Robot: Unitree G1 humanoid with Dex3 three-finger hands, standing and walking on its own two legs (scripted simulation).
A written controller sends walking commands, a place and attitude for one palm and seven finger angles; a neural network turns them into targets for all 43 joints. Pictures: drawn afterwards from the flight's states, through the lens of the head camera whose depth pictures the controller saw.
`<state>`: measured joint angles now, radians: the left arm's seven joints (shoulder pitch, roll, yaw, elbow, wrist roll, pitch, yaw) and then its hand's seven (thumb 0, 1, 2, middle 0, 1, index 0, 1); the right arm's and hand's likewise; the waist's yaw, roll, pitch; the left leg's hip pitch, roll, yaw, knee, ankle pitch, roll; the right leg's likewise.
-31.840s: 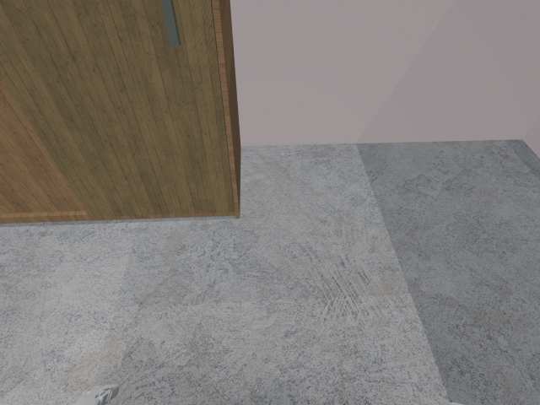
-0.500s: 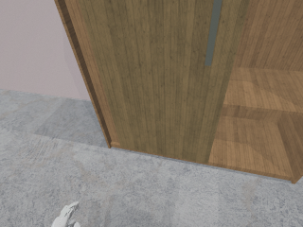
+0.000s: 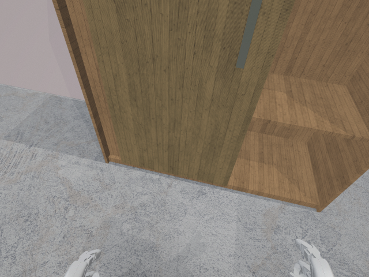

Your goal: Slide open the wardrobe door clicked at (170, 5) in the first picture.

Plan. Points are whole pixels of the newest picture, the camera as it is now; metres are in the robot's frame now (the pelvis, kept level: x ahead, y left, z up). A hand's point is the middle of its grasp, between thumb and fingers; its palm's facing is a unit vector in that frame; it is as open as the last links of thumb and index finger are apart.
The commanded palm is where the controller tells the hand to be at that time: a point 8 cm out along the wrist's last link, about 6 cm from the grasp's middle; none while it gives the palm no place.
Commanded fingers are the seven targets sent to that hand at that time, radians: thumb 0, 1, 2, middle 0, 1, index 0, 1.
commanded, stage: let the arm hang, fingers relaxed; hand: right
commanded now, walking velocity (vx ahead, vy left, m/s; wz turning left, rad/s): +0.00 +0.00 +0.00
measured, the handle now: (252, 17) +0.77 -0.12 +0.26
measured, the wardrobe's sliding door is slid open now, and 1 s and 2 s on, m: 0.55 0.55 0.55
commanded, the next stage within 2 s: look to check the result in 0.92 s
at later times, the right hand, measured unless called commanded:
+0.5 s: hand out of the picture +0.01 -0.24 -0.14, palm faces +0.01 +0.97 -0.24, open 7.3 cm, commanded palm none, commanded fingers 0.00 -0.90 -0.90 0.20 0.30 0.20 0.30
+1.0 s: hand out of the picture +0.05 -0.25 -0.14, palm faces -0.02 +0.97 -0.25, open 7.4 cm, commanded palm none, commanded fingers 0.00 -0.90 -0.90 0.20 0.30 0.20 0.30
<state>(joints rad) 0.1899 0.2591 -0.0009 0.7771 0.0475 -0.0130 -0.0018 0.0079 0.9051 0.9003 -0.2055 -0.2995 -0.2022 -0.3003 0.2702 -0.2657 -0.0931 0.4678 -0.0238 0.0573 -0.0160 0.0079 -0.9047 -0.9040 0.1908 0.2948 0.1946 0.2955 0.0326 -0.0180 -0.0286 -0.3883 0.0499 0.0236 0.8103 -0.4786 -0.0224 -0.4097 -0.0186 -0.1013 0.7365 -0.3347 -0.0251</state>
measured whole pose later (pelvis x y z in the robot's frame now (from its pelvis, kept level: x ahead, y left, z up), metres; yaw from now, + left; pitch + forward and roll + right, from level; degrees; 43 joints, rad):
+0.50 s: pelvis +0.00 -0.04 +0.03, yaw +0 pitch +0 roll +1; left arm 0.22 0.18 0.00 1.09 0.02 0.01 0.02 0.00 0.91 0.90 -0.21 -0.30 -0.20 -0.30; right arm 0.23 -0.24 -0.01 1.11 -0.02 0.01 -0.02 0.01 -0.91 -0.90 0.20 0.30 0.20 0.30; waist 0.00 0.00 0.05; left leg -0.18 0.05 0.01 0.39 -0.20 -0.04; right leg -0.23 0.04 -0.07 0.42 -0.19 -0.08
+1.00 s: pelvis +0.01 -0.04 +0.03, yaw +0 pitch -1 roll +0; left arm 0.15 0.24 0.01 1.14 0.01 -0.01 0.01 0.00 0.91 0.90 -0.21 -0.30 -0.20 -0.30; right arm 0.16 -0.25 -0.01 1.15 -0.02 -0.01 -0.01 0.01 -0.90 -0.90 0.20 0.30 0.20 0.30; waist 0.01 0.01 0.06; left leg -0.14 0.06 0.00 0.35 -0.20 -0.06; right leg -0.17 0.05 -0.08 0.36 -0.18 -0.08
